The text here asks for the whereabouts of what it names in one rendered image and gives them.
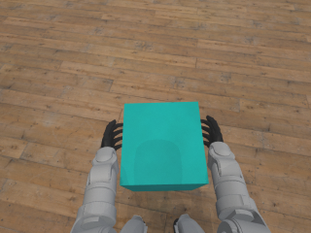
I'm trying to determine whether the left robot shin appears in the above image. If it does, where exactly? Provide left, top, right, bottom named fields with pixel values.
left=132, top=215, right=144, bottom=222

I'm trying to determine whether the robot left forearm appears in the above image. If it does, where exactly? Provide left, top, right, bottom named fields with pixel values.
left=70, top=147, right=120, bottom=233

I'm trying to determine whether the robot left thigh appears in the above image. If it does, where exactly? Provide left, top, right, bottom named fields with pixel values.
left=120, top=218, right=148, bottom=233

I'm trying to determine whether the robot right upper arm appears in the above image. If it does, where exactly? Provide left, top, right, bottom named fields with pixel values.
left=217, top=217, right=271, bottom=233

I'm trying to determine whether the left robot hand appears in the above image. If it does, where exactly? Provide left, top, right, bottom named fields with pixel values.
left=101, top=119, right=123, bottom=151

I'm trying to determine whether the right robot hand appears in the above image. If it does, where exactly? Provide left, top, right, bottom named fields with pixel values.
left=200, top=116, right=224, bottom=148

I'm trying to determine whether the robot right forearm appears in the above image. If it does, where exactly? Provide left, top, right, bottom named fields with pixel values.
left=207, top=142, right=269, bottom=229

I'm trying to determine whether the carton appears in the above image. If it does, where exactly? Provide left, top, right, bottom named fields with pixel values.
left=120, top=101, right=209, bottom=192

